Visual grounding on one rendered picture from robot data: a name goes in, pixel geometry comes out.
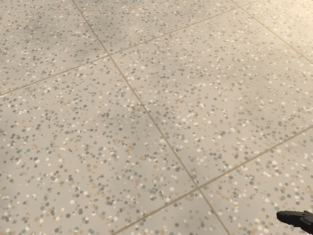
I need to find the right robot hand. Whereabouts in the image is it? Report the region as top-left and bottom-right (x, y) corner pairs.
(276, 211), (313, 235)

